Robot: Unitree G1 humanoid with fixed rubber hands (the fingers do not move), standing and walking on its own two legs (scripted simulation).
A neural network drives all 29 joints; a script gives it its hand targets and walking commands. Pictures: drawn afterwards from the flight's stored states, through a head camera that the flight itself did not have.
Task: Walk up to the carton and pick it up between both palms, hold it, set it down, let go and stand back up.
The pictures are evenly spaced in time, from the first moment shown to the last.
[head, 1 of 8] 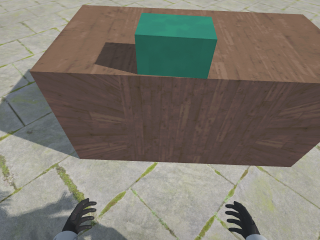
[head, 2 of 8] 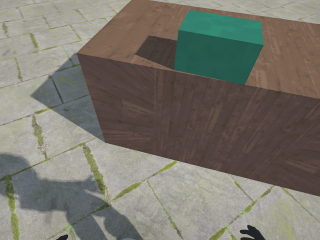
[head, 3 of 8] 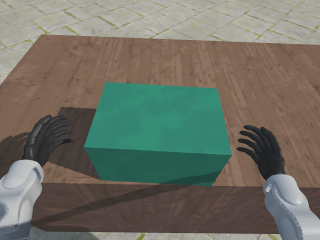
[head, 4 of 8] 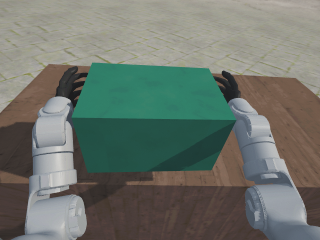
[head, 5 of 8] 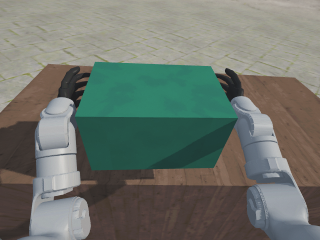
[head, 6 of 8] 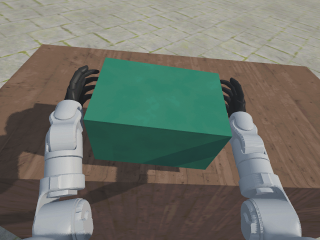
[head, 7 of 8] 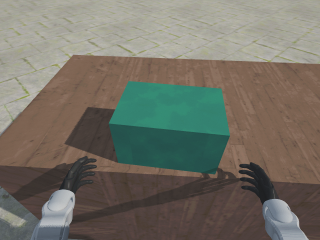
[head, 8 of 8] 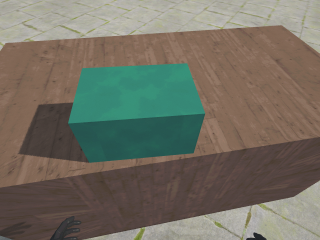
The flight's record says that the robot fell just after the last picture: no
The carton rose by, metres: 0.15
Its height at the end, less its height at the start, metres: +0.00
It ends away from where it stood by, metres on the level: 0.02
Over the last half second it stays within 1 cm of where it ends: yes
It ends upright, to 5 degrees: yes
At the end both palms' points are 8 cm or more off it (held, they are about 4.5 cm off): yes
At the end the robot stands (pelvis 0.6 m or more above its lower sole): yes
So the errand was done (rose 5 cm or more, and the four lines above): yes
